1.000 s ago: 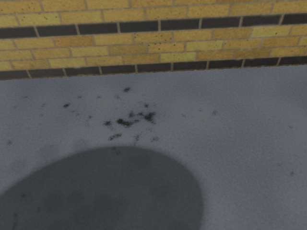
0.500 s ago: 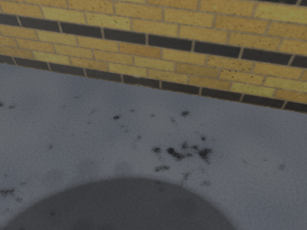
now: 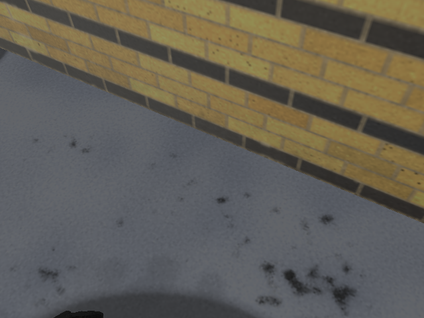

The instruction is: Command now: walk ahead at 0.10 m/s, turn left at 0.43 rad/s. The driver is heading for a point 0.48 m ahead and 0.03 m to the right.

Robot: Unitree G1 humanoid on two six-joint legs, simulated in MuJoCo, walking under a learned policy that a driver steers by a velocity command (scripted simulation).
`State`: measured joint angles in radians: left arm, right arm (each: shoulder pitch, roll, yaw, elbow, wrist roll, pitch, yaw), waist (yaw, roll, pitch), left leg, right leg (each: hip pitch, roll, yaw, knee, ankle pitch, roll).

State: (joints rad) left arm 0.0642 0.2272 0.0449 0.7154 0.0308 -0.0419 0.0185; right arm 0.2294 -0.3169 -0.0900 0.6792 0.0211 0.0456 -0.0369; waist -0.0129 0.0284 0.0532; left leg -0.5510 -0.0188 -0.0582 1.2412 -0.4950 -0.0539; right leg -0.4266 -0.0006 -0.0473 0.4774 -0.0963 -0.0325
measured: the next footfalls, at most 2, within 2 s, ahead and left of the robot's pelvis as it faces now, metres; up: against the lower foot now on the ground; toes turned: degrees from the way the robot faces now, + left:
left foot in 0.22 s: +0.08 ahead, +0.14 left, +0.00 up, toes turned +3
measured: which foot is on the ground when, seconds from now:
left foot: up 0.00-0.20, down 0.22-1.00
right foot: down 0.00-1.00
